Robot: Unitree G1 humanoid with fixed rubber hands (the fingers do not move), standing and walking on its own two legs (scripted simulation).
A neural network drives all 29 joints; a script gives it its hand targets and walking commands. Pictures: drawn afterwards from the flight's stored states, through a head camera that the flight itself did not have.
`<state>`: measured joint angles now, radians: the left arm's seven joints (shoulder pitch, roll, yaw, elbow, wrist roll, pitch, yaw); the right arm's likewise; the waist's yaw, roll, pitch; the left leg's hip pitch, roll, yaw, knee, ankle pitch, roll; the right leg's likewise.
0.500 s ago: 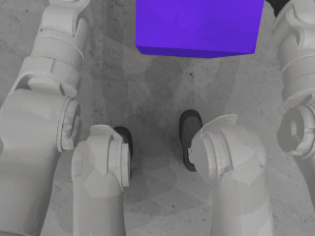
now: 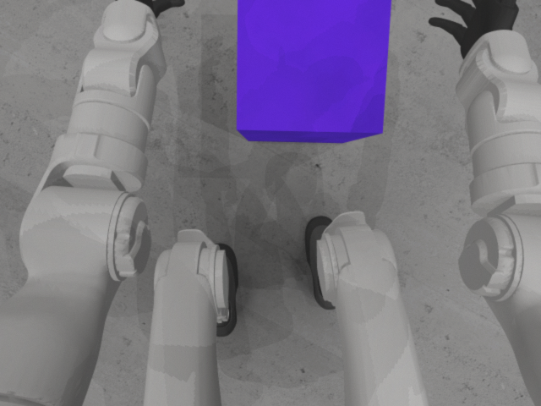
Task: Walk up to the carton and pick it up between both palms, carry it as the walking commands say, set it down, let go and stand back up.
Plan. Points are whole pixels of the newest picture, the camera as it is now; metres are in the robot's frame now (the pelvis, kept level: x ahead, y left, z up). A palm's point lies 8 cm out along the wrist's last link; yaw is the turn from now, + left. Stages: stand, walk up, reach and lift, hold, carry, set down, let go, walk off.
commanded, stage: set down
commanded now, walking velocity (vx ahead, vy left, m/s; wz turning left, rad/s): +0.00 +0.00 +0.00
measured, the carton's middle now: (303, 75) +0.54 -0.10 -0.32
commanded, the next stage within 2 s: let go in 0.86 s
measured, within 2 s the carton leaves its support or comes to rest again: neither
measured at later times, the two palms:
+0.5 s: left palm out of the picture +0.58 +0.10 +0.04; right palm out of the picture +0.51 -0.28 +0.04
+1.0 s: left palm out of the picture +0.57 +0.10 +0.12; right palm out of the picture +0.50 -0.27 +0.12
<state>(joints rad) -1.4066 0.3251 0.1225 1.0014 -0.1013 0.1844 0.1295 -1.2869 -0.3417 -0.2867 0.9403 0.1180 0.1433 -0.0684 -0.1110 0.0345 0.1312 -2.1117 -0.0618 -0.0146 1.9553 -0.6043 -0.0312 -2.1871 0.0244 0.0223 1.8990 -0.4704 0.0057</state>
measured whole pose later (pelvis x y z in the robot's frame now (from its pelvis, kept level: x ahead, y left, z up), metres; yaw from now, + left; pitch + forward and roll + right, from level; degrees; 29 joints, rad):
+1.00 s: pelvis +0.05 -0.01 +0.23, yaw +0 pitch +44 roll +1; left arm -1.10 0.16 0.31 0.85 0.17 0.17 0.06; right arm -0.99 -0.20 -0.44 0.80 -0.13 0.13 0.05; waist -0.10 0.04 -0.04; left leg -1.44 -0.04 -0.06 1.00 -0.33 -0.03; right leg -1.49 0.02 0.01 0.96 -0.24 -0.01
